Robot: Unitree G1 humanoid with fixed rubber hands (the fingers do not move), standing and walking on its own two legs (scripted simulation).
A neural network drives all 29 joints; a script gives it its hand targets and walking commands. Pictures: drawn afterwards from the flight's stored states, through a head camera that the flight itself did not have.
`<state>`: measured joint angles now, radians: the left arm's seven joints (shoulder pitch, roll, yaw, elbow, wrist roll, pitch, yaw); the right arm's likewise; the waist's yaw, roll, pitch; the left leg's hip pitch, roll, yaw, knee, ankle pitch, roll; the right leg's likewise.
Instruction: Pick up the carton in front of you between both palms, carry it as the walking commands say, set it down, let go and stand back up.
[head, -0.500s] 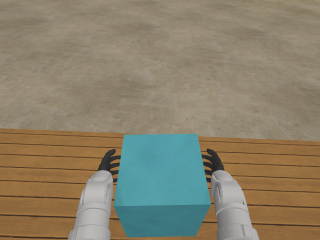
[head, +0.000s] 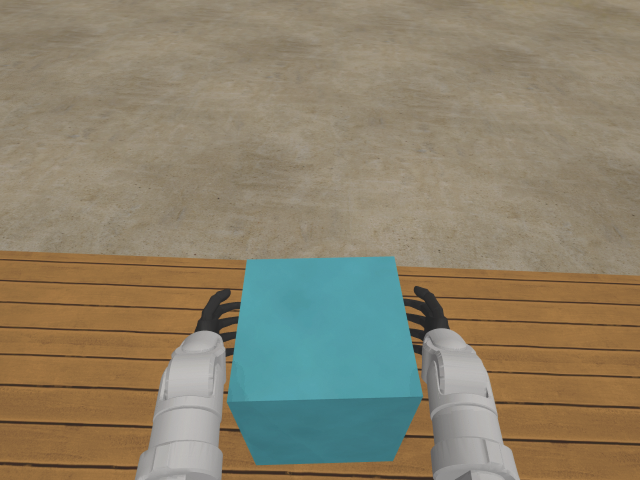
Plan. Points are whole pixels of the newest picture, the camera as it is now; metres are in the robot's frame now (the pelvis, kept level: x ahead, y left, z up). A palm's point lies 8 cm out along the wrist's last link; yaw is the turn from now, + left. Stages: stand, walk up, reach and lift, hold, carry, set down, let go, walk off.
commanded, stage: reach and lift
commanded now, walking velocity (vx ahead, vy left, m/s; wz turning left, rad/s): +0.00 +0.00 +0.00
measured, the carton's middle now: (322, 364) +0.30 +0.00 -0.05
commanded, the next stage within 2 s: hold in 0.36 s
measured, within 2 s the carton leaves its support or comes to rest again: neither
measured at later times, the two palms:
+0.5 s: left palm (208, 337) +0.29 +0.15 +0.04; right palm (440, 335) +0.29 -0.15 +0.05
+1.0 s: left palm (208, 336) +0.29 +0.15 +0.05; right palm (444, 336) +0.29 -0.15 +0.05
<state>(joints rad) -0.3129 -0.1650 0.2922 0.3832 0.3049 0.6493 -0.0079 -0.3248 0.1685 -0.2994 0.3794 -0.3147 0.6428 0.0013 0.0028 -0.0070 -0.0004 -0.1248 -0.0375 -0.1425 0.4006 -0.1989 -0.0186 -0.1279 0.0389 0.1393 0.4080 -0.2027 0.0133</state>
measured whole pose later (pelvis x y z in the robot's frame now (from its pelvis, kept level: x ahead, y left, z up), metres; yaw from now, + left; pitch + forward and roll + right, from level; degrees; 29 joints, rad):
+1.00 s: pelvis +0.00 +0.00 +0.00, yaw +0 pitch -6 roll +0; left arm -0.30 -0.16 0.25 0.28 0.29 0.77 -0.01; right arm -0.30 0.16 -0.26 0.26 -0.30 0.77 0.00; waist 0.00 0.00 -0.02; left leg -0.10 -0.03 -0.12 0.41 -0.22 -0.02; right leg -0.10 0.03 0.11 0.41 -0.22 0.01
